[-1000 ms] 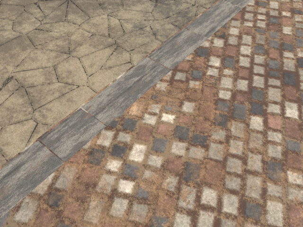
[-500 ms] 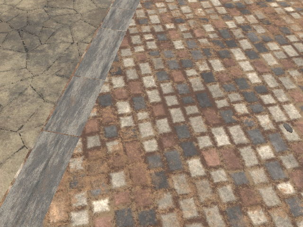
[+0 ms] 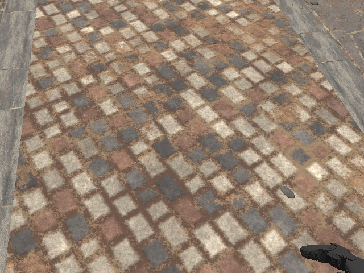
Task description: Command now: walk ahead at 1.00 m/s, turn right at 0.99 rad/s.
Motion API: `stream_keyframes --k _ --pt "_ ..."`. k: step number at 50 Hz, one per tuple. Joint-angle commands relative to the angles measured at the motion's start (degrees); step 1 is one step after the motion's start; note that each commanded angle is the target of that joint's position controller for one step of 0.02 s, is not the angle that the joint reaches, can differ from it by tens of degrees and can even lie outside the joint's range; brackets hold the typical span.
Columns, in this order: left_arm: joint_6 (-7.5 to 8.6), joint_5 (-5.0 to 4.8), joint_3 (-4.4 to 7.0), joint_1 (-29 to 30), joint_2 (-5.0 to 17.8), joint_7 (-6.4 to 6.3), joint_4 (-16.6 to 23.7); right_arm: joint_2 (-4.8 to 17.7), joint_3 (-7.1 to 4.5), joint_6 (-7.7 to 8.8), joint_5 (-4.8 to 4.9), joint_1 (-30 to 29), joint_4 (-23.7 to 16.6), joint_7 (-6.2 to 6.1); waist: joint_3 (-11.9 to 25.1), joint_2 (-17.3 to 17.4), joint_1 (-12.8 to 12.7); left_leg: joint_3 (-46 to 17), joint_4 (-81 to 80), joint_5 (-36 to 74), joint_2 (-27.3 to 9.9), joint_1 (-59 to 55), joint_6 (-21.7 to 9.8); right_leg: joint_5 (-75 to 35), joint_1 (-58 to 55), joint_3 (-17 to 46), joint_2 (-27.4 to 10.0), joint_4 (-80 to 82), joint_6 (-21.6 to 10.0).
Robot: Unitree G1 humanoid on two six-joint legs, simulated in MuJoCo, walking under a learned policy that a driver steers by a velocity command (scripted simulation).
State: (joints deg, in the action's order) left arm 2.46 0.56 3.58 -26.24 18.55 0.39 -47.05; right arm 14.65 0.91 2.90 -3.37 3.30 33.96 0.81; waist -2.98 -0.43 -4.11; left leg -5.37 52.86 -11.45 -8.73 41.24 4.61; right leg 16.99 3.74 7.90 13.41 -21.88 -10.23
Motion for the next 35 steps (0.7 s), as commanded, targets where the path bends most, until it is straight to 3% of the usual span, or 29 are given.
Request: stream_keyframes --k 1,3,5,6,7,8,9,10,11,12,14,16,17,19,22,23,24,25,27,28,29,30,31,32,33,34,35 --pt "2.12 -0.66 2.81 6.0 9.75 0.32 5.23 4.52 -0.97 0.28 1.5 -4.33 -4.23 0.71 -1.52 0.45 1.7 5.12 -12.84 16.05 4.58 -18.21 -0.75 -21.4 18.15 13.99 -11.81 11.26 -5.34" --pt "1.98 -1.01 3.19 4.28 10.5 0.3 4.43 5.89 -1.34 0.4 1.99 -5.3 -4.7 0.47 0.1 -1.13 0.64 4.59 -17.66 16.8 6.2 -20.94 -1.83 -27.82 12.19 15.78 -13.44 8.61 -3.78" --pt "1.71 -0.74 3.56 4.47 11.83 -0.22 4.36 8.9 -2.52 0.58 1.89 -0.8 -3.35 -0.25 3.57 -1.31 2.84 3.62 -21.78 10.77 8.76 -27.48 -2.7 -38.65 6.04 16.93 -13.6 0.56 -1.09" --pt "1.66 -0.17 3.8 4.79 13.63 -0.15 3.96 11.57 -3.78 0.77 1.96 6.46 -1.35 -0.95 8.52 -0.7 6.68 4.8 -21.28 5.08 10.21 -34.29 -3.51 -46.05 3.52 15.49 -13.47 -8.66 0.09" --pt "1.98 0.22 3.69 7.01 13.88 0.16 3.98 13.48 -4.89 1.0 1.78 17.82 1.37 -1.92 13.25 -0.07 13.51 5.67 -21.2 2.42 8.85 -46.0 -4.53 -46.25 7.39 13.1 -12.12 -22.41 1.36" --pt "2.86 0.63 1.89 7.9 7.46 0.12 4.98 17.02 -6.31 1.4 0.41 29.6 3.5 -3.24 19.44 5.3 17.53 -4.79 -21.52 -15.26 -1.34 -58.21 -6.49 -29.05 16.08 8.9 -9.03 -41.95 2.02" --pt "3.07 -1.93 -0.38 0.67 -0.47 0.38 8.15 20.98 -6.96 1.58 -0.95 25.69 3.36 -2.82 26.41 26.72 8.83 -41.35 -35.74 -29.67 -17.4 -66.63 -13.1 9.69 31.67 2.73 -2.1 -57.13 4.43" --pt "2.28 -0.09 -0.87 2.21 3.46 -0.3 6.22 16.35 -7.01 1.1 -0.21 18.61 2.48 -1.89 18.9 17.12 8.28 -46.8 -39.41 -39.59 -15.52 -59.45 -14.9 4.84 38.85 1.24 -8.02 -60.28 3.28" --pt "1.69 1.03 -0.42 7.0 5.42 0.15 5.83 11.19 -5.93 1.02 0.39 14.91 2.33 -1.41 11.62 7.83 8.2 -36.35 -38.25 -35.18 -12.88 -51.98 -14.67 0.24 39.11 0.21 -11.05 -58.3 3.45" --pt "1.45 1.61 -0.5 10.49 5.32 0.83 6.44 8.72 -5.42 1.07 0.29 14.49 3.86 -1.03 6.57 1.96 7.77 -28.16 -38.32 -25.38 -10.13 -44.83 -14.05 -1.45 37.82 -0.41 -12.6 -54.98 3.63" --pt "0.72 2.24 -1.23 14.04 3.02 2.29 8.52 7.52 -4.76 1.99 0.24 17.01 7.71 -0.86 2.24 3.74 6.16 -17.76 -39.6 -15.29 -6.2 -37.68 -12.87 -0.31 36.61 0.75 -14.03 -50.79 4.15" --pt "0.14 2.36 -1.94 16.65 1.4 2.66 9.61 5.44 -4.08 3.1 1.29 20.86 10.77 -0.01 -0.32 4.01 5.88 -12.06 -41.0 -5.89 -4.65 -35.72 -11.92 0.18 37.87 1.49 -14.32 -47.37 4.26" --pt "-0.01 2.35 -2.37 17.44 1.04 2.95 11.09 7.31 -4.42 3.47 1.75 20.18 11.26 0.03 -0.13 6.11 4.35 -11.65 -42.95 -6.02 -5.65 -35.91 -13.26 -1.38 40.08 1.31 -13.94 -45.4 4.79" --pt "0.06 2.3 -2.69 23.47 2.33 3.38 13.67 8.36 -4.54 4.08 1.85 19.34 11.66 0.05 -2.57 4.85 4.14 -6.22 -47.23 -2.22 -5.17 -33.56 -13.65 -6.83 41.66 0.64 -14.33 -38.36 5.79" --pt "0.5 1.79 -3.87 30.4 1.72 4.8 16.17 9.51 -4.63 4.4 2.44 20.31 12.95 0.3 -4.71 3.35 4.53 4.16 -53.82 9.04 -2.64 -27.94 -12.18 -16.21 30.36 -8.04 -14.53 -21.72 5.43" --pt "0.4 1.7 -4.04 31.5 1.13 4.97 15.66 8.82 -4.27 4.38 3.07 22.13 13.96 0.53 -3.98 1.86 5.73 6.96 -55.42 15.61 -0.74 -28.84 -12.05 -18.47 26.59 -11.62 -13.05 -20.64 4.61" --pt "0.74 1.43 -4.43 31.6 0.4 4.97 16.33 11.08 -4.56 4.49 2.69 22.81 14.46 0.64 -4.89 4.85 4.75 6.7 -54.13 22.3 -3.22 -29.9 -12.29 -18.22 24.3 -11.38 -14.16 -17.58 3.7" --pt "0.77 1.65 -4.23 31.56 1.43 4.56 15.86 11.7 -4.7 4.37 2.71 23.64 15.53 0.56 -4.59 4.23 4.17 8.46 -51.71 34.65 -3.25 -34.78 -11.94 -16.94 23.93 -12.78 -13.26 -15.98 2.72" --pt "0.76 2.61 -3.28 26.89 3.65 3.17 13.96 14.7 -5.16 3.6 2.55 25.47 16.72 -0.33 1.3 7.02 1.24 10.71 -39.98 59.24 -4.3 -42.55 -10.75 -9.89 16.93 -14.9 -9.13 -14.51 1.15" --pt "0.73 2.65 -2.24 16.62 5.62 2.38 11.03 15.95 -5.31 2.82 2.23 24.92 17.0 -1.01 7.19 8.56 -4.01 11.23 -27.19 65.83 -5.0 -42.12 -10.23 -6.83 6.17 -14.07 -7.56 -14.2 0.03" --pt "0.71 2.58 -0.9 4.22 7.95 1.36 6.91 15.91 -5.17 2.13 2.46 23.08 16.44 -1.38 13.08 7.45 -10.13 11.8 -10.43 60.36 -2.94 -35.94 -9.36 -6.69 -8.02 -11.67 -8.92 -11.17 -1.07" --pt "0.71 3.24 0.65 -3.36 12.62 0.12 4.64 10.27 -4.01 1.98 1.72 24.29 14.78 -1.09 19.67 -1.03 -9.66 10.65 11.9 24.31 1.75 -23.07 -9.63 10.02 -21.78 2.5 -21.4 -11.44 -1.45" --pt "0.57 3.24 1.55 0.08 15.83 -0.32 6.11 4.22 -2.71 2.44 3.82 30.08 11.81 -0.11 27.7 -15.73 -1.97 3.7 30.77 -15.23 10.75 -4.32 -8.54 24.48 -31.71 35.96 -36.14 -0.37 -5.95" --pt "0.56 2.31 1.53 2.92 12.29 -0.34 6.35 10.31 -4.0 2.42 3.6 22.54 11.07 -0.75 21.62 -5.69 -4.13 -0.8 32.59 -10.68 8.14 2.36 -10.18 21.08 -26.8 35.23 -33.93 4.65 -4.14" --pt "1.23 2.05 0.8 5.9 9.0 -0.48 5.07 9.49 -3.89 2.52 3.89 18.64 10.32 -0.63 10.99 -2.22 -1.77 0.29 28.5 -4.99 5.72 3.31 -10.13 11.42 -16.83 24.31 -32.18 5.17 -3.35" --pt "2.13 2.4 0.3 7.04 6.15 -0.12 4.01 7.65 -3.4 2.23 3.54 18.26 11.17 -0.43 4.89 1.95 0.66 0.19 24.38 -3.44 3.59 0.28 -9.99 -1.23 -7.76 17.03 -30.03 6.0 -1.87" --pt "2.67 2.15 0.05 9.12 5.02 -0.3 3.62 6.32 -3.13 1.31 2.94 19.42 11.73 0.19 4.02 0.93 3.32 0.12 22.08 -2.9 2.36 -2.68 -9.54 -0.29 -2.14 12.24 -28.11 8.38 -0.83"
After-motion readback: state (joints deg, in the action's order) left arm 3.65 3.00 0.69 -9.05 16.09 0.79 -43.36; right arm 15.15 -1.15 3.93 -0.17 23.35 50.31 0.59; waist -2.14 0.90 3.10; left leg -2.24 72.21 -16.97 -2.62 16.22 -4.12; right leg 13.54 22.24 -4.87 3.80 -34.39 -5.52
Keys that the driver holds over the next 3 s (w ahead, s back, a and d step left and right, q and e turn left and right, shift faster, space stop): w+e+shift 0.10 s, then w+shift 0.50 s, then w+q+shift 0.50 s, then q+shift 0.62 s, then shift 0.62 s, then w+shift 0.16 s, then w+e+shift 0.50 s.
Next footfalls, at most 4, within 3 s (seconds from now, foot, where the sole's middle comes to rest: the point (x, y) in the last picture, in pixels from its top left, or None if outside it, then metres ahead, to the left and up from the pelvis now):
0.16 left None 0.36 0.18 -0.77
0.58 right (237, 215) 0.69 -0.15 -0.77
1.04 left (231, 126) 1.15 -0.14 -0.77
1.40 right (250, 76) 1.51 -0.24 -0.77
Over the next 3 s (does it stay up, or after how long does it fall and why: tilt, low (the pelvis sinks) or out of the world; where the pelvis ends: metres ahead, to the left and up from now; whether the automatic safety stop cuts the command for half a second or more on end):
stays up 1.53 0.03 -0.01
